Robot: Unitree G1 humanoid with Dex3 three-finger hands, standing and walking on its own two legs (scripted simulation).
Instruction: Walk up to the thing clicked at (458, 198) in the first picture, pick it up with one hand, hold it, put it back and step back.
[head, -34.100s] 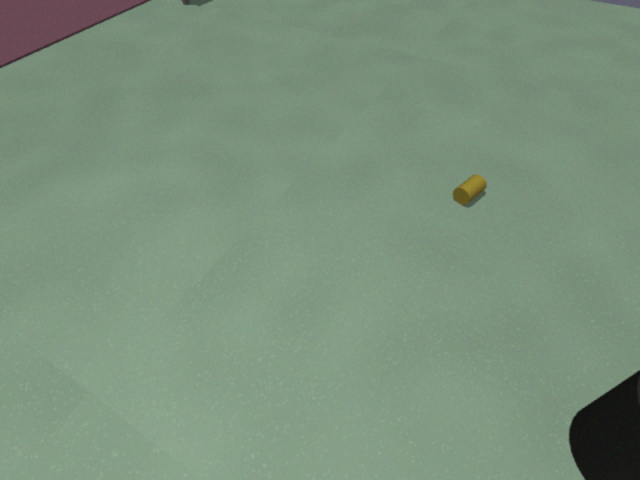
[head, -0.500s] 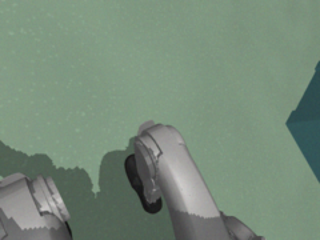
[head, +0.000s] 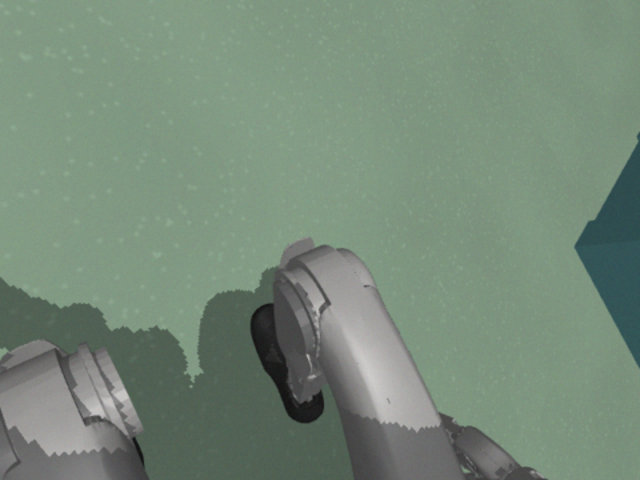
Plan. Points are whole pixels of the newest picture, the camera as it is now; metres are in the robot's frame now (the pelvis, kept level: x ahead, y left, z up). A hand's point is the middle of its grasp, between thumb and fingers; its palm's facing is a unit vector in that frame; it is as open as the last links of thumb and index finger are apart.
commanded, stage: close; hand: left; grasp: from above
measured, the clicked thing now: out of the picture +0.48 +0.32 -0.27
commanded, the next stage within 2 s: settle in 1.00 s
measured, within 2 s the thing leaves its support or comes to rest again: leaves its support in 1.40 s
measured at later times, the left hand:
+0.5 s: hand out of the picture +0.47 +0.32 -0.25, palm faces -0.45 -0.13 -0.88, open 11.2 cm
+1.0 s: hand out of the picture +0.47 +0.32 -0.25, palm faces -0.46 -0.14 -0.88, open 11.1 cm
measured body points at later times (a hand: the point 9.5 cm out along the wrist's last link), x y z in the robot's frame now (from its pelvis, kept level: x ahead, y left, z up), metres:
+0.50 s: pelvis +0.00 +0.00 +0.00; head +0.29 +0.13 +0.32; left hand +0.49 +0.32 -0.20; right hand +0.03 -0.26 -0.04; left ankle +0.06 +0.12 -0.28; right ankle +0.13 -0.14 -0.28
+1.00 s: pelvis +0.00 +0.00 +0.00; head +0.28 +0.13 +0.32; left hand +0.49 +0.32 -0.20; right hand +0.04 -0.26 -0.04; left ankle +0.06 +0.12 -0.28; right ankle +0.13 -0.14 -0.28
